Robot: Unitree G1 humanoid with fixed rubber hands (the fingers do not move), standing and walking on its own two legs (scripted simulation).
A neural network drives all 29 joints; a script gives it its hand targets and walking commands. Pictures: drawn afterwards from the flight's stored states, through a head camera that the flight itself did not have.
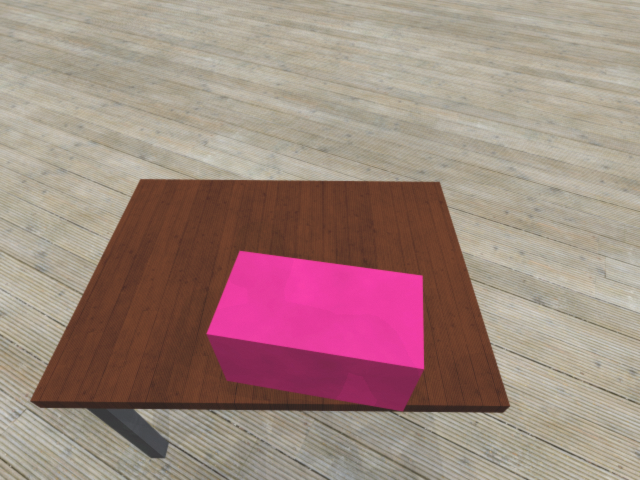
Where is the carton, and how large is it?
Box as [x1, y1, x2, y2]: [207, 251, 423, 410]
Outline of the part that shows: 239,251 207,331 207,336 227,380 397,410 403,409 423,370 421,275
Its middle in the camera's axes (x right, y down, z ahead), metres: +0.00 +0.17 +0.68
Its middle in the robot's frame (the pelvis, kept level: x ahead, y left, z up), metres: +0.40 +0.02 -0.14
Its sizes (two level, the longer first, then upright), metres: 0.319 0.164 0.177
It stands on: a table, 0.55 m high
